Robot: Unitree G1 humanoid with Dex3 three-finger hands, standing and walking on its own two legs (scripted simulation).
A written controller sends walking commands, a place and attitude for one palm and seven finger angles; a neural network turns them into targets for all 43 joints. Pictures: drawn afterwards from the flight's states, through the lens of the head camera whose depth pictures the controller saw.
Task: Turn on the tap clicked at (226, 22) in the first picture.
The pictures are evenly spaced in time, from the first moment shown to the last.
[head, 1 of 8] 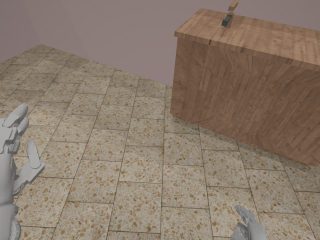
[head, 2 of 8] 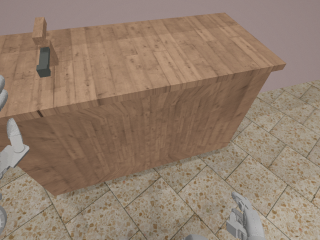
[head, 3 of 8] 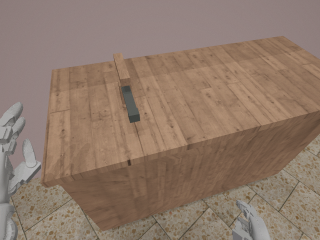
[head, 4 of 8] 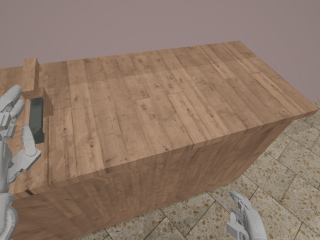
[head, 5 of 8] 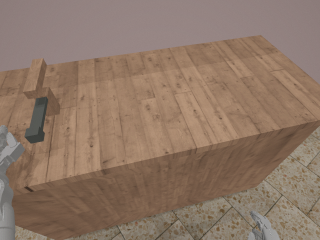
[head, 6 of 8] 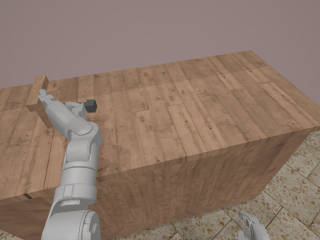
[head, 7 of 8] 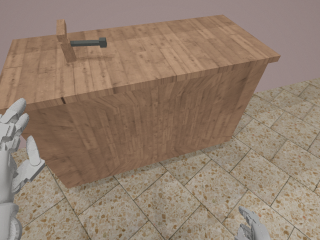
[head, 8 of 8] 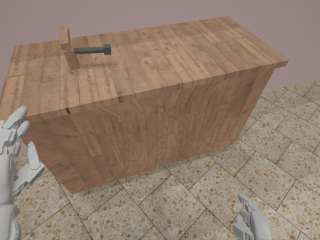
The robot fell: no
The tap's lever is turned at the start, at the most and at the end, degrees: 0 78 78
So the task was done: yes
